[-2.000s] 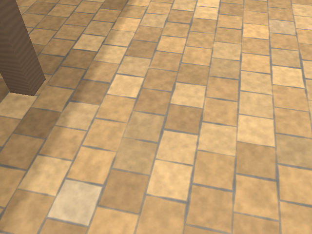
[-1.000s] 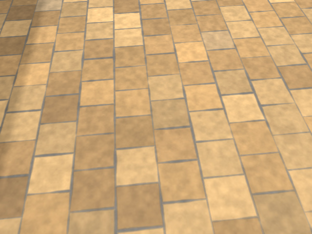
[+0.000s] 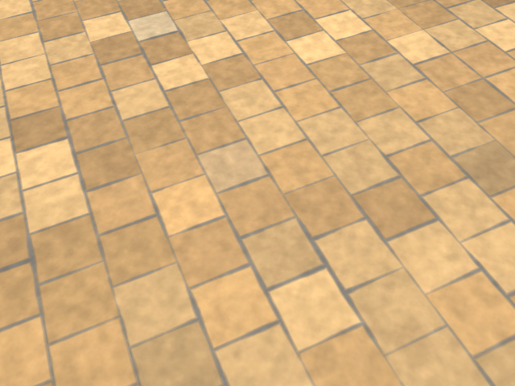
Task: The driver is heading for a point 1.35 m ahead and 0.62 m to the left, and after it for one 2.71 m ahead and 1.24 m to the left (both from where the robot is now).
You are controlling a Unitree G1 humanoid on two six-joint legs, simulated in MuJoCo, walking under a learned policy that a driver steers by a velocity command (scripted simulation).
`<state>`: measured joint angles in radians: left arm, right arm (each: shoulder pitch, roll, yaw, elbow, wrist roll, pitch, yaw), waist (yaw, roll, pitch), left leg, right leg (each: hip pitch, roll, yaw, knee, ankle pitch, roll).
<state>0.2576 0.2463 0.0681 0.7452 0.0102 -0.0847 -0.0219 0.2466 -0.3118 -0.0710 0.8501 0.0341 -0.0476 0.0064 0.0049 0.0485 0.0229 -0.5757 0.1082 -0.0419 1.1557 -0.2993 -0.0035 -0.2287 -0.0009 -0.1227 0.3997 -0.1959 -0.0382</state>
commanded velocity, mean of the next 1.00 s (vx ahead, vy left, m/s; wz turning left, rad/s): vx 0.50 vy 0.00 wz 0.54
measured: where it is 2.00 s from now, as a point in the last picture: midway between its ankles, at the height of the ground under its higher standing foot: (109, 242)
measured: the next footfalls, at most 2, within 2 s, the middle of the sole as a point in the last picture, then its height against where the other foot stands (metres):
left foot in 0.32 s outside the picture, level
right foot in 0.82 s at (251, 321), level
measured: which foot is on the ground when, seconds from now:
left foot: up 0.00-0.30, down 0.32-0.84, up 0.86-1.00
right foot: down 0.00-0.34, up 0.36-0.80, down 0.82-1.00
